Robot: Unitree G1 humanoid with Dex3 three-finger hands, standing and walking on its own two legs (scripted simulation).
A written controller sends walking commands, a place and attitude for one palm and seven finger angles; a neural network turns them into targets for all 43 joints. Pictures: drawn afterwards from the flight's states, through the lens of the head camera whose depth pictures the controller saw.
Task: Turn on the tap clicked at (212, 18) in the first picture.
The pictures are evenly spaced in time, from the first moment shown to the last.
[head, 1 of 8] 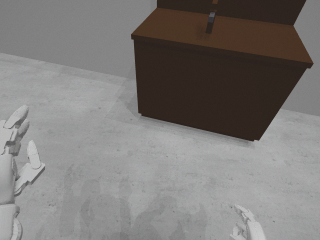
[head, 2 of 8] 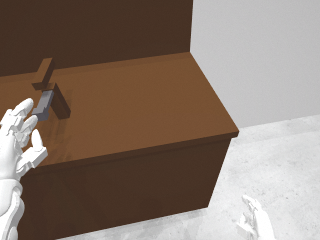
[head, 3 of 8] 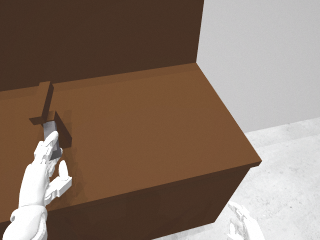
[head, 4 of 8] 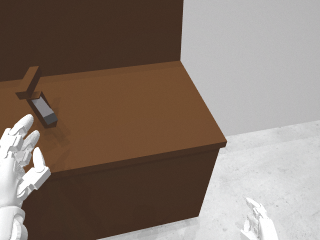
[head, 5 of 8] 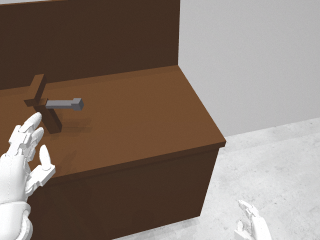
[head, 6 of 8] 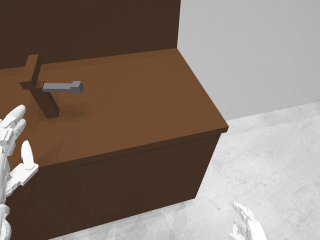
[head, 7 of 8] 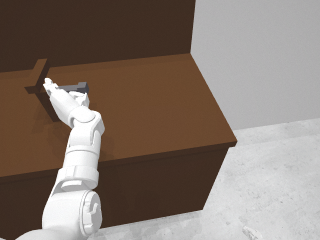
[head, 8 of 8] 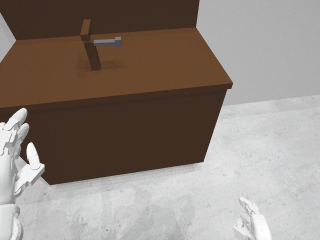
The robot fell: no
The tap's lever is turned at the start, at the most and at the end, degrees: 0 86 86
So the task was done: no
